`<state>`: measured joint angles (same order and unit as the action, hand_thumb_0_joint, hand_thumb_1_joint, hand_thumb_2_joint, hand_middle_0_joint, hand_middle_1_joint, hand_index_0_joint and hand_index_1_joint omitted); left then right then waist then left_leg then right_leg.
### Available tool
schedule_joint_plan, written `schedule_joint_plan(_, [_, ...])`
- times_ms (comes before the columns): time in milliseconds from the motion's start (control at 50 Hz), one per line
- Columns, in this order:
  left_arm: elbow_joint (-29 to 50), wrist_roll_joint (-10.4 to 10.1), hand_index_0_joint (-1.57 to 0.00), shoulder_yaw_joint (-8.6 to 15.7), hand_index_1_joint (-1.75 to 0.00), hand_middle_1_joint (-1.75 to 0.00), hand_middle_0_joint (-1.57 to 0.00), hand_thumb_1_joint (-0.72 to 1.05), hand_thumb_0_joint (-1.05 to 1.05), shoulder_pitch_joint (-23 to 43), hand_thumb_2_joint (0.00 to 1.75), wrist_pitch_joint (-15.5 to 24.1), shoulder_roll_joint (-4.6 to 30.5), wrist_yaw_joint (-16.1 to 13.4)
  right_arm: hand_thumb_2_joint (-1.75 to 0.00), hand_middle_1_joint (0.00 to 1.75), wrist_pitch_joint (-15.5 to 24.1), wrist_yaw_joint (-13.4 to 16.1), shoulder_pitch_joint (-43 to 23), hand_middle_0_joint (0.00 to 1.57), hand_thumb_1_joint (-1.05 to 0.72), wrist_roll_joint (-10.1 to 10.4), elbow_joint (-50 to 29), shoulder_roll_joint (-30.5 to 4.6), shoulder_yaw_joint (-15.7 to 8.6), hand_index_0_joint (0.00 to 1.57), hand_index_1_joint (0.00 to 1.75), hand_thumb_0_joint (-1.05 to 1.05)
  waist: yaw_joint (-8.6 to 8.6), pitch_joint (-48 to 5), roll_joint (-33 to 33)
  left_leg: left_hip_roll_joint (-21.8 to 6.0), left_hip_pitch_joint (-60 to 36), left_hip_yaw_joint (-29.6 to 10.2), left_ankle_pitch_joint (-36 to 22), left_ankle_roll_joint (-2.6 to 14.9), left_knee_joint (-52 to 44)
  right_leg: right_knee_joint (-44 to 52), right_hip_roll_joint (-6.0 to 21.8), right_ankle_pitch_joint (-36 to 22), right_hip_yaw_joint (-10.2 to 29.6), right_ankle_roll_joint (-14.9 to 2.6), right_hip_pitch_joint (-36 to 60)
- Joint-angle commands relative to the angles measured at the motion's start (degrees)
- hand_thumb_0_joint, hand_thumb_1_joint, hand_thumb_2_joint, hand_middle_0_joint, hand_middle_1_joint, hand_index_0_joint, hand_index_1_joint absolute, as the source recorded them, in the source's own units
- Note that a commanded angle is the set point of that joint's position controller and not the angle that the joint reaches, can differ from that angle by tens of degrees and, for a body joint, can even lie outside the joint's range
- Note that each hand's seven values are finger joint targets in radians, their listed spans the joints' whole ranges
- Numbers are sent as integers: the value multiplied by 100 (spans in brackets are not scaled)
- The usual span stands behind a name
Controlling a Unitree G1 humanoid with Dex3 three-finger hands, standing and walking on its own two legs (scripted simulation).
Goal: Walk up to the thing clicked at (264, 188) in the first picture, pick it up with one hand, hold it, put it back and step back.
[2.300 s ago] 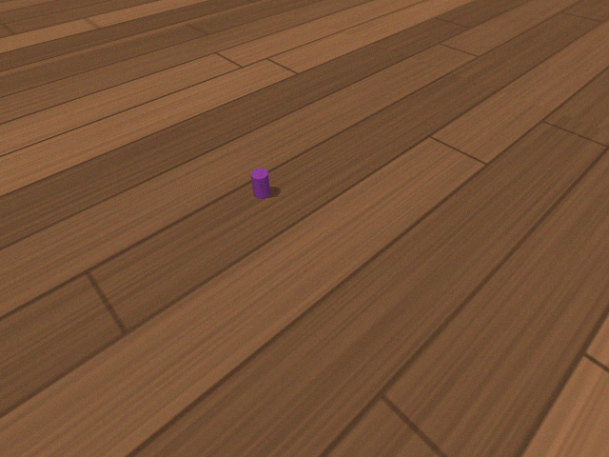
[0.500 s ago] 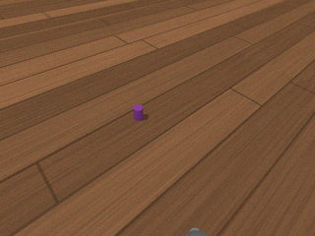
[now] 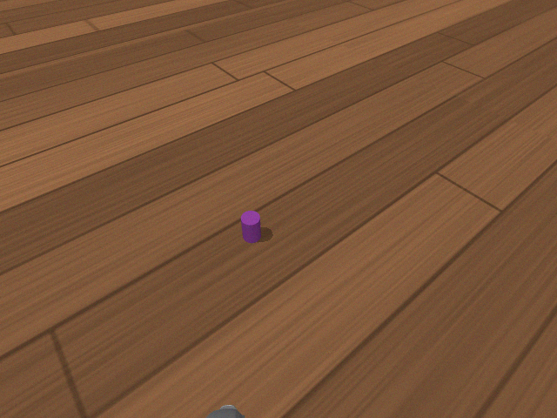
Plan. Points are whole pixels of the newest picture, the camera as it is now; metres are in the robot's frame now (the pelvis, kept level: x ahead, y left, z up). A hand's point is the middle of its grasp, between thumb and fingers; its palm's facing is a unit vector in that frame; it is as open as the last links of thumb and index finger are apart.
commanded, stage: walk up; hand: left
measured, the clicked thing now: (251, 227) +1.02 +0.18 -0.70
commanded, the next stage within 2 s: none
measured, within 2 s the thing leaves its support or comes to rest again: neither
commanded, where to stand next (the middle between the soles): +0.67 -0.04 m, yaw +0 degrees
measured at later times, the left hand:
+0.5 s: hand (164, 309) +0.34 +0.25 -0.13, palm faces -0.09 -0.92 -0.39, open 7.4 cm
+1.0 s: hand (171, 284) +0.41 +0.26 -0.16, palm faces +0.00 -0.94 -0.35, open 7.4 cm
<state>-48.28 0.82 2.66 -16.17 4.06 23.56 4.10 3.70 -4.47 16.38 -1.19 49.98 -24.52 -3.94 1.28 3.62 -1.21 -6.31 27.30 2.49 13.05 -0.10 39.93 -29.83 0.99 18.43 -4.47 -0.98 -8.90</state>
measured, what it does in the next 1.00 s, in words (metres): walks ahead: left foot, then right foot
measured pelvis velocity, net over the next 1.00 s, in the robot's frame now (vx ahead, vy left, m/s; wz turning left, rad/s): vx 0.40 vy -0.02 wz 0.01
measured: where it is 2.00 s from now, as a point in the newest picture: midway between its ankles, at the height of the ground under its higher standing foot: (300, 319)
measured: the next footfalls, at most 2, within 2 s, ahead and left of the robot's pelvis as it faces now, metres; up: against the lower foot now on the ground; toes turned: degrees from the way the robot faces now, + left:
left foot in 0.06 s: +0.18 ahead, +0.14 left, +0.00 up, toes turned +6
right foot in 0.48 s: +0.37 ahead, -0.15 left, +0.00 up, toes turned -6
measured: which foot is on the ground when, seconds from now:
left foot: up 0.00-0.04, down 0.06-0.50, up 0.52-0.90, down 0.92-1.00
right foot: down 0.00-0.08, up 0.10-0.46, down 0.48-0.96, up 0.98-1.00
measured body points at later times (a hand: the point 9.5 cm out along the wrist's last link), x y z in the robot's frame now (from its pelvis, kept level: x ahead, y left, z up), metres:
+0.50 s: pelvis +0.22 -0.03 -0.01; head +0.23 -0.04 +0.44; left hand +0.34 +0.30 -0.10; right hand +0.22 -0.36 -0.13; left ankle +0.14 +0.13 -0.73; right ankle +0.33 -0.15 -0.73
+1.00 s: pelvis +0.40 -0.02 -0.01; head +0.41 +0.01 +0.44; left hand +0.41 +0.31 -0.14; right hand +0.51 -0.34 -0.10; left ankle +0.49 +0.09 -0.73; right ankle +0.34 -0.15 -0.70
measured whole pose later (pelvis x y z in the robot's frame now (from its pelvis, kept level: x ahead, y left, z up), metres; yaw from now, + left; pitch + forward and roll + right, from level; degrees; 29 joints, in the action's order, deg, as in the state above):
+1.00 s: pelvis +0.40 -0.02 -0.01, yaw +1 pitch -3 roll -1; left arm -50.3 0.4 2.8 -21.2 2.1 24.9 2.4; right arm 5.1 -3.1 14.4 -1.1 48.6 -23.8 -3.4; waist 2.1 4.6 2.1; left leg -2.3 21.9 5.1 11.4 2.1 36.3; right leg -52.1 2.5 27.2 -2.6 -2.1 -14.6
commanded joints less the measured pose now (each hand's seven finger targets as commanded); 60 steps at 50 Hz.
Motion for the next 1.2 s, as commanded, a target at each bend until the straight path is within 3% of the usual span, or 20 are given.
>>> schedule_joint_plan(0, [565, 46, -20, 411, -30, -30, -20, 90, 0, 574, 90, 103, 1498, -49, -90, 30, 221, 94, 781, 20, -90, -24, -98, -1135, -467, 20, 30, 0, -522, -210, 395, 328, -2315, 391, -240, 44, -397, 571, 1034, 1512, 767, -892, -2062])
schedule_joint_plan(20, [577, 82, -20, 333, -30, -30, -20, 90, 0, 460, 90, 92, 1249, -59, -90, 30, 263, 155, 1275, 20, -90, -23, 33, -1333, -542, 20, 30, 0, -784, -453, -310, 384, -3051, 242, 293, 177, -659, -604, 774, 909, 551, -774, -2336])
schedule_joint_plan(40, [565, 31, -20, 205, -30, -30, -20, 90, 0, 176, 90, 89, 803, -60, -90, 30, 323, 242, 1761, 20, -90, -78, 80, -1769, -650, 20, 30, 0, -986, -608, -1761, -655, -3482, -1471, 1919, 486, -1773, -2770, 146, 541, 8, -439, -2968])
schedule_joint_plan(60, [508, -74, -20, 240, -30, -30, -20, 90, 0, -34, 90, 63, 897, -129, -90, 30, 367, 282, 1556, 20, -90, -44, -177, -2070, -655, 20, 30, 0, -803, -450, -1533, -1929, -3284, -4276, 2706, 1042, -2993, -3700, -502, 1172, 473, -239, -3699])
schedule_joint_plan(80, [427, -8, -20, 316, -30, -30, -20, 90, 0, 63, 90, 35, 1425, -217, -90, 30, 333, 282, 1039, 20, -90, 130, -318, -2110, -662, 20, 30, 0, -604, -158, -795, -2252, -2634, -4491, 2847, 1517, -3044, -4082, -10, 1137, 1041, -279, -3615])
schedule_joint_plan(120, [164, -87, -20, 327, -30, -30, -20, 90, 0, -84, 90, 20, 1450, -190, -90, 30, 340, 312, 497, 20, -90, 123, -430, -1641, -460, 20, 30, 0, -283, 66, -264, -1554, -2182, -2636, 1710, 1270, -2713, -3809, 308, 341, 1151, -205, -3249])
schedule_joint_plan(180, [-37, -80, -20, 328, -30, -30, -20, 90, 0, -377, 90, -20, 1307, -69, -90, 30, 357, 310, 263, 20, -90, 93, -429, -1498, -373, 20, 30, 0, -115, 1, -863, -1086, -1691, -1159, 361, 1155, -2569, -2850, 534, 66, 741, -13, -2529])
schedule_joint_plan(340, [299, -1, -20, 325, -30, -30, -20, 90, 0, 627, 90, -54, 1004, 95, -90, 30, 308, 289, 572, 20, -90, 105, -472, -1555, -369, 20, 30, 0, -372, 7, -737, -806, -1955, -390, -780, 1076, -2267, -880, 411, -914, 171, -28, -1995])
schedule_joint_plan(440, [-23, -8, -20, 520, -30, -30, -20, 90, 0, -220, 90, 39, 1256, 15, -90, 30, 208, 326, 365, 20, -90, 97, -643, -1318, -266, 20, 30, 0, 222, -417, 112, -557, -934, -56, -911, 779, -459, -157, 13, -679, 20, -223, 448])
schedule_joint_plan(460, [-138, 22, -20, 655, -30, -30, -20, 90, 0, -847, 90, 96, 1576, -59, -90, 30, 215, 323, 581, 20, -90, 107, -670, -947, -133, 20, 30, 0, 502, -794, 1185, -44, -365, 328, -476, 542, 1191, 430, 648, 311, 1015, -410, 1179])
schedule_joint_plan(480, [9, 5, -20, 736, -30, -30, -20, 90, 0, -989, 90, 143, 2060, -135, -90, 30, 197, 317, 748, 20, -90, 130, -781, -640, -9, 20, 30, 0, 436, -834, 2015, 625, 883, 239, 1570, 272, 2427, 1370, 2130, 1162, 3582, -934, 1663])
schedule_joint_plan(500, [42, -72, -20, 700, -30, -30, -20, 90, 0, -826, 90, 119, 2129, -144, -90, 30, 127, 389, 497, 20, -90, 116, -618, -1239, -179, 20, 30, 0, 483, -594, 1308, 501, 1053, -347, 1681, 258, 2952, 1636, 2404, 1193, 4218, -1330, 1179])
schedule_joint_plan(620, [302, -97, -20, 472, -30, -30, -20, 90, 0, -41, 90, 156, 1407, -192, -90, 30, 51, 229, 782, 20, -90, 93, -100, -1136, -216, 20, 30, 0, -74, 25, 1057, 52, 281, -400, 448, 108, 1876, 1538, 1326, -513, 1471, -1152, -397])
schedule_joint_plan(780, [480, -26, -20, 506, -30, -30, -20, 90, 0, -314, 90, 166, 1482, -145, -90, 30, 119, 91, -277, 20, -90, 4, -432, -906, -205, 20, 30, 0, 222, 69, 758, 122, 6, 4, -151, 20, -299, 1446, 1330, -119, 1009, -1143, -243])
schedule_joint_plan(880, [560, -22, -20, 380, -30, -30, -20, 90, 0, -164, 90, 82, 1452, -152, -90, 30, 215, 154, 194, 20, -90, 9, -291, -1000, -285, 20, 30, 0, -232, -162, 380, 449, -1793, 248, -144, 183, -914, 268, 1204, -567, 658, -880, -1048])
schedule_joint_plan(900, [574, -26, -20, 281, -30, -30, -20, 90, 0, -270, 90, 78, 1216, -163, -90, 30, 249, 214, 687, 20, -90, -5, -142, -1233, -370, 20, 30, 0, -497, -498, -235, 404, -2725, -20, 417, 370, -1237, -858, 848, -1118, 276, -695, -1424])
schedule_joint_plan(920, [647, -93, -20, 185, -30, -30, -20, 90, 0, -462, 90, 68, 814, -161, -90, 30, 278, 278, 1191, 20, -90, -80, -171, -1802, -534, 20, 30, 0, -685, -916, -1634, -970, -3613, -2310, 1338, 883, -1960, -2767, 147, -426, -192, -248, -2538])
schedule_joint_plan(940, [501, -83, -20, 305, -30, -30, -20, 90, 0, -493, 90, 8, 1172, -240, -90, 30, 266, 294, 1209, 20, -90, 53, -313, -2037, -596, 20, 30, 0, -709, -873, -1312, -1916, -3484, -4027, 1787, 1514, -2610, -3451, -165, 1318, 251, -208, -3082])
schedule_joint_plan(1040, [48, -83, -20, 309, -30, -30, -20, 90, 0, -797, 90, -85, 1305, -189, -90, 30, 247, 334, 227, 20, -90, 153, -492, -1445, -322, 20, 30, 0, -127, 47, -707, -977, -1547, -1415, 718, 1080, -2629, -3062, 500, 135, 723, -92, -2348])
schedule_joint_plan(1180, [137, 9, -20, 359, -30, -30, -20, 90, 0, -197, 90, -79, 1142, -29, -90, 30, 223, 262, 257, 20, -90, 85, -618, -1546, -388, 20, 30, 0, -292, 213, -864, -888, -1294, -965, 1262, 1292, -2735, -1482, 595, -403, 338, 107, -2071])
